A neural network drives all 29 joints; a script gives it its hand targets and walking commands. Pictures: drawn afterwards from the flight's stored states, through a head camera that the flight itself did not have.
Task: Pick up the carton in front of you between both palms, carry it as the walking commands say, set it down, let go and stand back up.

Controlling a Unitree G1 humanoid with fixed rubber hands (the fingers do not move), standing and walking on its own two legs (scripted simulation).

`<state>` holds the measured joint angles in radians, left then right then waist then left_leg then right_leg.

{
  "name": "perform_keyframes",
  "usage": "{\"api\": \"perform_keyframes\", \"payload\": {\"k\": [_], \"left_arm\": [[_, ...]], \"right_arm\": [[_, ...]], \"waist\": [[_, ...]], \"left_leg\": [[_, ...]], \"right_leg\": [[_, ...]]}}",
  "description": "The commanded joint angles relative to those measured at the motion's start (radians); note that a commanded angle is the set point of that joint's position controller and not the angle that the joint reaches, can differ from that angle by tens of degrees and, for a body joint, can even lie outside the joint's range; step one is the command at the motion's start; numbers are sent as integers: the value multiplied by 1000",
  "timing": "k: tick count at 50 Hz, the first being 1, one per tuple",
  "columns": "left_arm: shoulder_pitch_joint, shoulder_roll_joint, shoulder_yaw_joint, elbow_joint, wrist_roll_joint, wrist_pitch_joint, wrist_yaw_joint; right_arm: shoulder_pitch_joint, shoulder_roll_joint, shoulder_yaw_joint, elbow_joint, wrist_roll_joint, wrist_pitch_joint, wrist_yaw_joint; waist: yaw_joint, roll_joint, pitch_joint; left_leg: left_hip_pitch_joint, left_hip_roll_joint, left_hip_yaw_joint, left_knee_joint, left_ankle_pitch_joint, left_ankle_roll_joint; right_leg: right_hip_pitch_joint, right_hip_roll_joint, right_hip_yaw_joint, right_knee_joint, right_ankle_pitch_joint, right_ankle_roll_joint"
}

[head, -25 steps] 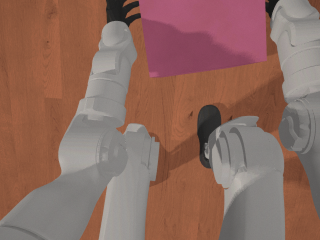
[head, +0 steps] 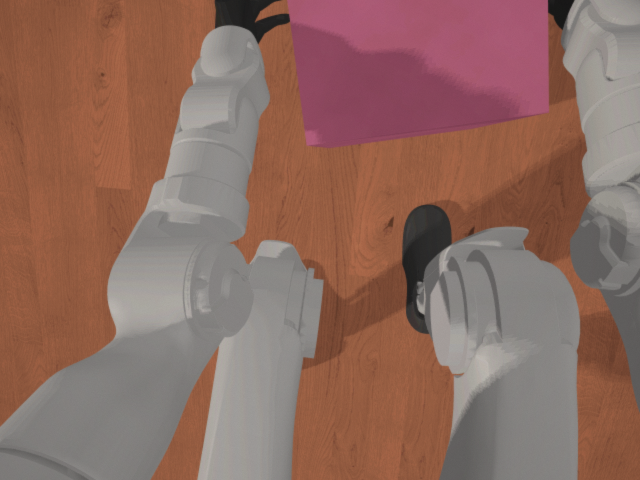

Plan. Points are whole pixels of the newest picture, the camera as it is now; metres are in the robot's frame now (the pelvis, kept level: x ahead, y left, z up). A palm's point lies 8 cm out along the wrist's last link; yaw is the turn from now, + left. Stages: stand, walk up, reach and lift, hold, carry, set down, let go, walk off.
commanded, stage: set down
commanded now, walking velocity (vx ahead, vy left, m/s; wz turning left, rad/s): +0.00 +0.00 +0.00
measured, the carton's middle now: (400, 46) +0.51 -0.12 -0.25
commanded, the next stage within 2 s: let go in 1.38 s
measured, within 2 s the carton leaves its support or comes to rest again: neither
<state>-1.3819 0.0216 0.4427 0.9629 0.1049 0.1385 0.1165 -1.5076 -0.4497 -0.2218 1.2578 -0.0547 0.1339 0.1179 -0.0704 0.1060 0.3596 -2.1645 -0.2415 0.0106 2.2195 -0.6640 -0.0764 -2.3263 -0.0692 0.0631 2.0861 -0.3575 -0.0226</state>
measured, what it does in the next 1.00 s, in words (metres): rises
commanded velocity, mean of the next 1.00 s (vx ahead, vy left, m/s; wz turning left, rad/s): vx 0.00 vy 0.00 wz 0.00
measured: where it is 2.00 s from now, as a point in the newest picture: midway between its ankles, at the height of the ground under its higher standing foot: (353, 317)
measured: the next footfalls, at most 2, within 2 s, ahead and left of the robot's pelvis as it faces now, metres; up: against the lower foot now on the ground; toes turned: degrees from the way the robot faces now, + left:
none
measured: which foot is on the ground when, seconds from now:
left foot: down 0.00-1.00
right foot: down 0.00-1.00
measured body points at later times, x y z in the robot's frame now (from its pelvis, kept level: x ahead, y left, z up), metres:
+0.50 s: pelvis +0.00 -0.01 +0.02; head +0.36 -0.08 +0.27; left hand +0.55 +0.06 -0.14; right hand +0.53 -0.32 -0.15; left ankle +0.10 +0.11 -0.34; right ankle +0.17 -0.13 -0.34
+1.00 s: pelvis +0.03 -0.02 +0.14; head +0.34 -0.10 +0.45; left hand +0.55 +0.06 +0.02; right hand +0.52 -0.34 +0.01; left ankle +0.10 +0.11 -0.34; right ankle +0.16 -0.13 -0.34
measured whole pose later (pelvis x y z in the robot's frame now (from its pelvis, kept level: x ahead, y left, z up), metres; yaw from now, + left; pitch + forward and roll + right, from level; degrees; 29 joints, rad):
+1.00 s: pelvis +0.03 -0.02 +0.14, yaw -2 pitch +43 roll +7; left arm -1.04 0.05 0.26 0.65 -0.05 0.19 0.20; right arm -1.18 -0.48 -0.24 0.92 0.02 0.16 0.11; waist -0.01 0.03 0.04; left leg -1.88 -0.13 0.00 1.73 -0.63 -0.06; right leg -2.06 0.00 0.06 1.65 -0.35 -0.03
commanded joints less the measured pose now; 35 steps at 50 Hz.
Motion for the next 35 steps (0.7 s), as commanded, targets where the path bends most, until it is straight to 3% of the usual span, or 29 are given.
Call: {"api": "perform_keyframes", "payload": {"k": [1, 3, 5, 8, 13, 18, 26, 31, 35], "left_arm": [[-379, -427, -219, 22, -21, 7, -126], [-292, -200, -181, 17, -35, -8, -76], [-209, 104, -179, 14, -84, -29, 7], [-228, 194, -225, 13, -184, -59, 59], [-264, 188, -306, -86, -275, -72, 62], [-220, 207, -314, -190, -283, -57, 86], [-82, 171, -257, -392, -236, 11, 127], [-3, 134, -189, -299, -173, 34, 110], [22, 126, -152, -250, -140, 26, 92]], "right_arm": [[-279, 412, 75, -14, 18, -16, 109], [-215, 176, 18, 16, 20, -42, 62], [-147, -167, -25, 35, 30, -90, -23], [-211, -269, -8, -6, 108, -143, -83], [-287, -288, 74, -123, 230, -167, -69], [-218, -300, 101, -159, 280, -132, -40], [-112, -306, 43, -345, 195, -48, -50], [-61, -224, 16, -331, 137, -17, -33], [-30, -172, 22, -303, 121, -14, -17]], "waist": [[-80, -2, -794], [-82, -15, -808], [-88, -40, -851], [-82, -70, -944], [-51, -102, -1092], [-23, -127, -1233], [-27, -215, -1464], [14, -224, -1235], [46, -228, -1180]], "left_leg": [[69, 50, 52, -262, 47, 35], [107, 62, 66, -260, 47, 14], [152, 75, 73, -264, 59, -15], [192, 95, 58, -252, 125, -23], [188, 117, 63, -243, 189, -21], [252, 114, 94, -261, 170, -14], [294, 77, 119, -376, 136, -4], [191, 80, 111, -454, 78, 6], [168, 87, 104, -509, 77, 3]], "right_leg": [[666, 61, -24, -89, -9, -35], [699, 43, -30, -92, -3, -18], [753, 19, -31, -99, 14, -5], [823, 9, -14, -90, 94, -6], [943, 3, 10, -55, 242, -15], [1091, 11, 6, -70, 265, -2], [1308, 47, -41, -184, 238, 4], [1150, 62, -38, -281, 117, 11], [1117, 67, -30, -335, 92, 14]]}}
